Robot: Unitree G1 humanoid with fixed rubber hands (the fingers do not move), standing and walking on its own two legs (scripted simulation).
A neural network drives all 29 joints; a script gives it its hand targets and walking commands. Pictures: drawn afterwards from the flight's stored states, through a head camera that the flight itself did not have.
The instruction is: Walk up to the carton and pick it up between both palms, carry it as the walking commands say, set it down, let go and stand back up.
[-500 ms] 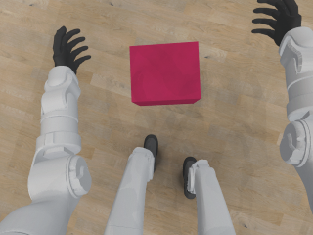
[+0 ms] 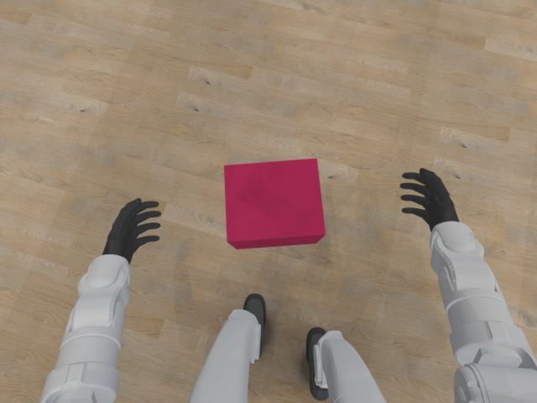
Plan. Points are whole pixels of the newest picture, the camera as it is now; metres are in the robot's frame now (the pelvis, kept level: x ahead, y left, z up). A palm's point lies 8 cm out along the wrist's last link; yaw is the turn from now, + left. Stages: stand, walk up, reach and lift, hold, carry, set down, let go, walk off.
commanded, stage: let go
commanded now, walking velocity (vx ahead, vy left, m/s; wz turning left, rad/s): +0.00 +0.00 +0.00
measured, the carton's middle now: (273, 207) +0.49 +0.05 -0.61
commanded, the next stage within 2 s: stand in 0.92 s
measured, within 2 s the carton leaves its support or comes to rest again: neither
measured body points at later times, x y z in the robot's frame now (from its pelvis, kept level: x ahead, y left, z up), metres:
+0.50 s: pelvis +0.03 -0.01 +0.05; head +0.07 -0.01 +0.50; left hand +0.20 +0.23 -0.02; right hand +0.23 -0.24 -0.03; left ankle +0.07 +0.10 -0.69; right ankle -0.02 -0.12 -0.69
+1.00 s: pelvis +0.05 +0.00 +0.05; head +0.05 +0.00 +0.50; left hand +0.20 +0.25 -0.03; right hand +0.20 -0.25 -0.04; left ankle +0.07 +0.10 -0.69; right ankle -0.02 -0.12 -0.69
